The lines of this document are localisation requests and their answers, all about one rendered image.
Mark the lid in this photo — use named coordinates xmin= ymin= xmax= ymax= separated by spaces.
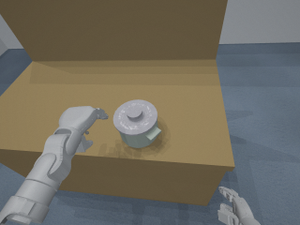
xmin=112 ymin=99 xmax=158 ymax=136

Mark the pot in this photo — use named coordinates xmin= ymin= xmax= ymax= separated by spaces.
xmin=119 ymin=120 xmax=162 ymax=148

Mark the knob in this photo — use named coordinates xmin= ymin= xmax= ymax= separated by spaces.
xmin=126 ymin=105 xmax=143 ymax=120

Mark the robot right hand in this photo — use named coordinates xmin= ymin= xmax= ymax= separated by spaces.
xmin=217 ymin=187 xmax=254 ymax=225

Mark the robot left hand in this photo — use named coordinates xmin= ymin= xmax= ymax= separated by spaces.
xmin=58 ymin=106 xmax=109 ymax=153

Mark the robot left forearm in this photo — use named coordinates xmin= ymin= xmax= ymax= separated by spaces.
xmin=0 ymin=126 xmax=82 ymax=225

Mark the table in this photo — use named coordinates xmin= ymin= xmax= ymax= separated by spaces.
xmin=0 ymin=0 xmax=235 ymax=206

